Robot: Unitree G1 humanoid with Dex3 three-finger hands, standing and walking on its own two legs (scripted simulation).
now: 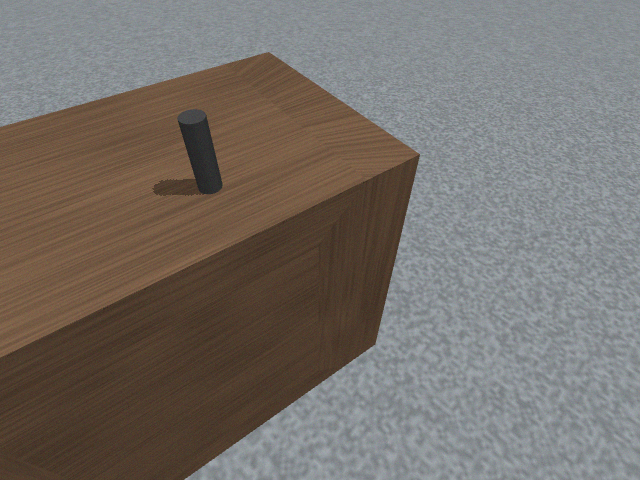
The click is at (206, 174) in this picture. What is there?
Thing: slim round
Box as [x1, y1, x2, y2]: [177, 109, 222, 193]
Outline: 187,110 180,113 177,118 196,182 201,192 213,193 219,190 222,184 205,113 201,110
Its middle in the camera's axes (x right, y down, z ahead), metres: -0.20 -0.14 +0.64
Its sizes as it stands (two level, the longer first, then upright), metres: 0.043 0.043 0.139
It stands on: a support 0.80 m high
